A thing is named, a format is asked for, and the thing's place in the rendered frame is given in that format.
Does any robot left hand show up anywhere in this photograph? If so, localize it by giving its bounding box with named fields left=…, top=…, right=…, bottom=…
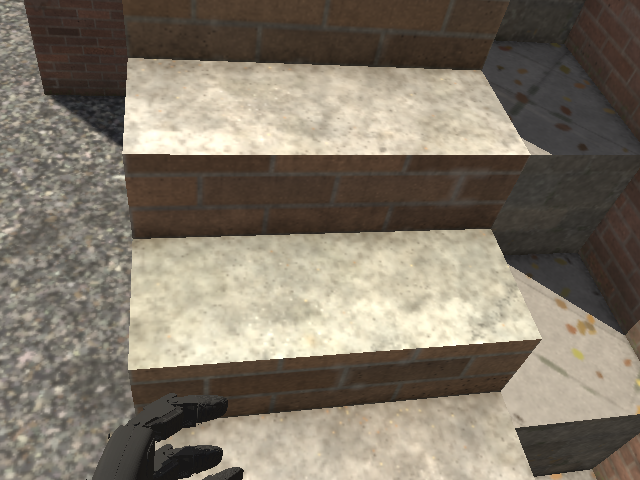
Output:
left=86, top=393, right=244, bottom=480

